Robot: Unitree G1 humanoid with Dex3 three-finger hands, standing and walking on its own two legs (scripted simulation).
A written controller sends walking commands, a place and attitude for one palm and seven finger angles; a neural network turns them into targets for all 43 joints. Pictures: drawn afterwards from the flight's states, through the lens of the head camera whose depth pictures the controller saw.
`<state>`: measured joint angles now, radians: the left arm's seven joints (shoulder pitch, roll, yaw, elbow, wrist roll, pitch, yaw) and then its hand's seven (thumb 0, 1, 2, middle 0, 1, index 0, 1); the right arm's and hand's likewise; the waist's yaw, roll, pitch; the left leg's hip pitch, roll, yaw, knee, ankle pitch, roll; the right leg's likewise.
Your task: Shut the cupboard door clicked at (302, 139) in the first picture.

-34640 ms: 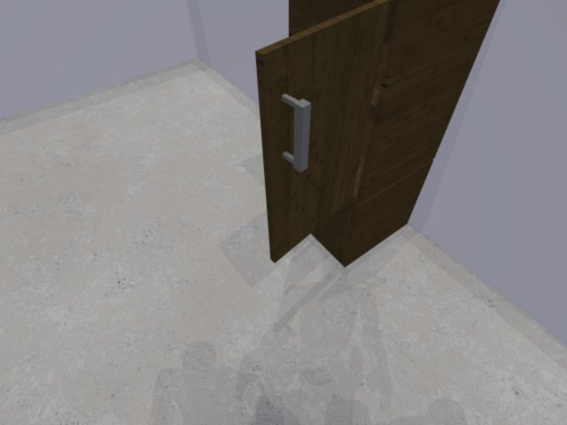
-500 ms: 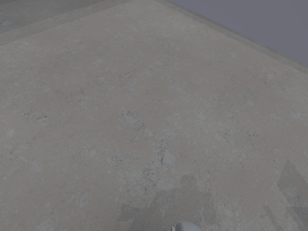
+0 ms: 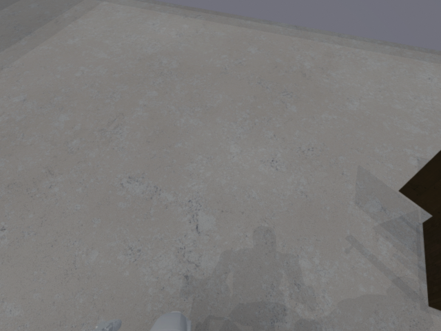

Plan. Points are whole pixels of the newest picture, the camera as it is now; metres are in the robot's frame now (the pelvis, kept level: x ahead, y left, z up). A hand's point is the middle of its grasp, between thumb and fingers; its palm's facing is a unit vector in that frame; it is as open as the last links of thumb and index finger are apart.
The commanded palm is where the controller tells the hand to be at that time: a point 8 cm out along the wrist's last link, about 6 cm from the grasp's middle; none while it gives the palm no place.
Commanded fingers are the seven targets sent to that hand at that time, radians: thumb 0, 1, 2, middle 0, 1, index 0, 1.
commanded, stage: turn to face it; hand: left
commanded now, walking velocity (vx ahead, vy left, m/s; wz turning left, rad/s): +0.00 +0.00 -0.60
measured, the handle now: out of the picture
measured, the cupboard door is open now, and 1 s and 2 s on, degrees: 59 59 59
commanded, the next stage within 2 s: take the last steps up to it in 1.30 s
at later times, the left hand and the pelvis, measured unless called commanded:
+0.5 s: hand (132, 306) +0.18 +0.20 -0.16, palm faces -0.29 -0.93 -0.24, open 7.4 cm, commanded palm none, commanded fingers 0.00 0.90 0.90 -0.20 -0.30 -0.20 -0.30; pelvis +0.02 +0.03 +0.00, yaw -19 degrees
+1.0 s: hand (160, 290) +0.22 +0.15 -0.18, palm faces -0.53 -0.82 -0.19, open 7.4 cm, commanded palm none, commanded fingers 0.00 0.90 0.90 -0.20 -0.30 -0.20 -0.30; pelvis +0.04 +0.03 -0.01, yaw -36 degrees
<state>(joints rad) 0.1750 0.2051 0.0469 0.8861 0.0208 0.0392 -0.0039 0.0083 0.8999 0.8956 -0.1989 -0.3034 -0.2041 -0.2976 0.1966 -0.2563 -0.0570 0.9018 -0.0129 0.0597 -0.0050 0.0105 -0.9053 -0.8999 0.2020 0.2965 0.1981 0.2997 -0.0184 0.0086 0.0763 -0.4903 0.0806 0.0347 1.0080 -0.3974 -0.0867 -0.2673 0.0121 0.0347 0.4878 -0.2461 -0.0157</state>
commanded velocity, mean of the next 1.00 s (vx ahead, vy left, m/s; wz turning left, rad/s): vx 0.00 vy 0.00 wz -0.58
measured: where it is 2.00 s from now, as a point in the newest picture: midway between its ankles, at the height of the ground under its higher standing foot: outside the picture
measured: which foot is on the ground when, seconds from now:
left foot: up 0.00-0.14, down 0.16-0.56, up 0.58-0.92, down 0.94-1.00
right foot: down 0.00-0.16, up 0.18-0.54, down 0.56-0.94, up 0.96-1.00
